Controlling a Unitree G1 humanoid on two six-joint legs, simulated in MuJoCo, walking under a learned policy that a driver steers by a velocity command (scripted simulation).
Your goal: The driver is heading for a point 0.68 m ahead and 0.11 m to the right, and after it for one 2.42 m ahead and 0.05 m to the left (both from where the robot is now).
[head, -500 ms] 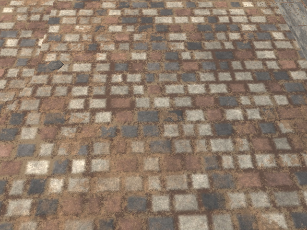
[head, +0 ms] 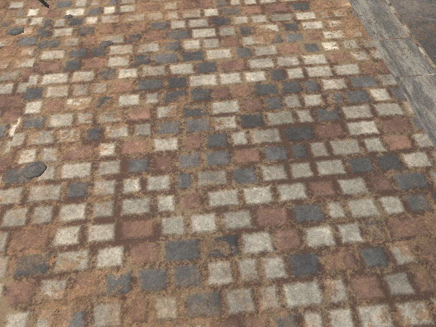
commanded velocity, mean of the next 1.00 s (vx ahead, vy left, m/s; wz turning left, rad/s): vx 0.50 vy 0.00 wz -0.50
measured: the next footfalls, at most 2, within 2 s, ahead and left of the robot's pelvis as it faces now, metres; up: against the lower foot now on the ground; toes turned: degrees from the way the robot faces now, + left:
left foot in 0.36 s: +0.39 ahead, +0.10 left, +0.00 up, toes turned -18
right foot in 0.88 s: +0.55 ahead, -0.25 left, +0.00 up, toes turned -34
